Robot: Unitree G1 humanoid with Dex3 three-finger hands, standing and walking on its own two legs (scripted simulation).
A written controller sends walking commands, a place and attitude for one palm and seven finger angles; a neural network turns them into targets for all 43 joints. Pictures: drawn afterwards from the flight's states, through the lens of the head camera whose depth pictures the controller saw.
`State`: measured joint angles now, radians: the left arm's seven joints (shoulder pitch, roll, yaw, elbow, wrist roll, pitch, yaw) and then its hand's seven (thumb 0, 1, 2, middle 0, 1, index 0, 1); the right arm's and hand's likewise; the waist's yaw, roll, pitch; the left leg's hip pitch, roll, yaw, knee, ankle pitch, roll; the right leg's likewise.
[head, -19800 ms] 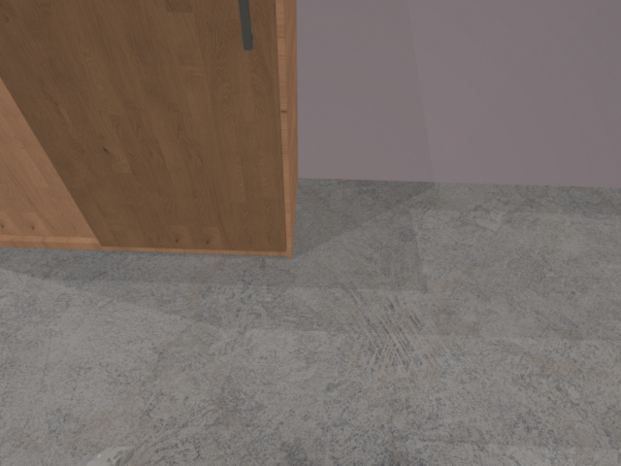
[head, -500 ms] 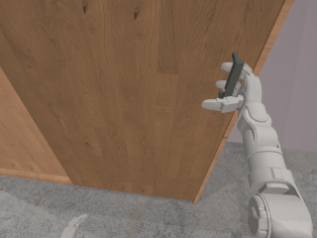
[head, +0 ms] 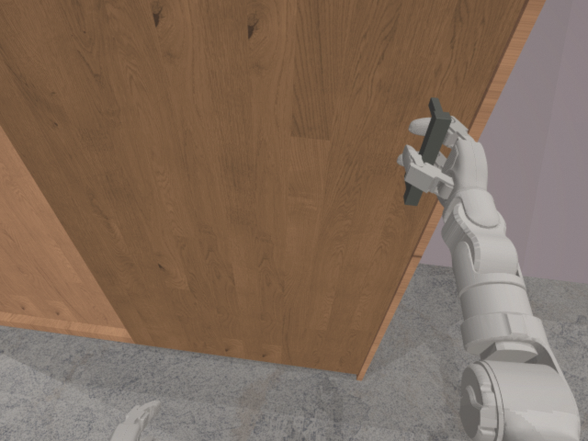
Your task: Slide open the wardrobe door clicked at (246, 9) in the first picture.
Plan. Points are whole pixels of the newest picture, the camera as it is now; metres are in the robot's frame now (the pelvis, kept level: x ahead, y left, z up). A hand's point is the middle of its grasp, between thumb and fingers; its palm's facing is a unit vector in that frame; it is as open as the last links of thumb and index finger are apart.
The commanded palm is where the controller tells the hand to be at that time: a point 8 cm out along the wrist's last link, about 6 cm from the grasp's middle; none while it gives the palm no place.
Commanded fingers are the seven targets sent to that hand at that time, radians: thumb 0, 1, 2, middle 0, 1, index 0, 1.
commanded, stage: grip the handle and tug to test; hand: right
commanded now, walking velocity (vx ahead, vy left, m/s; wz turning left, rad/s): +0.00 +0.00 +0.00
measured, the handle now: (422, 153) +0.48 -0.14 +0.18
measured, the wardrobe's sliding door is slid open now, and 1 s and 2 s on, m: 0.00 0.00 0.01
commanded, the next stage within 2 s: tug the door sideways, standing still in 0.76 s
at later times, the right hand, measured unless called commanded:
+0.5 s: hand (412, 167) +0.43 -0.12 +0.19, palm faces +0.05 +1.00 +0.03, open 5.2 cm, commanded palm +0.39 -0.17 +0.18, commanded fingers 0.00 -0.90 -0.90 0.45 1.40 0.45 1.40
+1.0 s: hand (413, 168) +0.43 -0.12 +0.19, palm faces +0.05 +1.00 +0.03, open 5.3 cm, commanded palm +0.40 -0.15 +0.18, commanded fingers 0.00 -0.90 -0.90 0.45 1.40 0.45 1.40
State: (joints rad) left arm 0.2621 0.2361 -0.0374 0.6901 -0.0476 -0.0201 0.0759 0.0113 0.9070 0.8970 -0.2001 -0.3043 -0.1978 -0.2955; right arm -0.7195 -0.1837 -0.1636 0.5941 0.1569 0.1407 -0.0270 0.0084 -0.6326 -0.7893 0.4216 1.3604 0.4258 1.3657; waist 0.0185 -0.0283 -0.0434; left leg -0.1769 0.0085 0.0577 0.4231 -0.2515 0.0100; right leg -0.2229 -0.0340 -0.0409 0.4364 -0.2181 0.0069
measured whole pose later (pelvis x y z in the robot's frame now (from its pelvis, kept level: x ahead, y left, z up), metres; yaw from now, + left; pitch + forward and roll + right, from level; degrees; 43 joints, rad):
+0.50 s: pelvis +0.00 +0.00 +0.00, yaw +0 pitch +0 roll +0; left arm 0.27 0.24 -0.04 0.68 -0.05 -0.01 0.08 0.01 0.91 0.90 -0.20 -0.30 -0.20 -0.30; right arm -0.72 -0.19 -0.17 0.59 0.15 0.15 -0.04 0.00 -0.74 -0.84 0.41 1.40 0.44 1.40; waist 0.03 -0.03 -0.04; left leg -0.18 0.00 0.05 0.42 -0.25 0.01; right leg -0.22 -0.04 -0.05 0.43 -0.21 0.01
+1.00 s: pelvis +0.03 +0.00 +0.00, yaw +0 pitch +1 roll +0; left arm 0.21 0.24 -0.03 0.64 -0.05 0.03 0.06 0.01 0.91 0.90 -0.20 -0.30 -0.20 -0.30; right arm -0.57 -0.15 -0.13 0.27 0.15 0.32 -0.05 0.01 -0.76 -0.82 0.37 1.40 0.41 1.40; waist -0.01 -0.02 -0.05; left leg -0.12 0.01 0.06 0.40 -0.29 0.01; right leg -0.17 -0.04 -0.04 0.42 -0.25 0.01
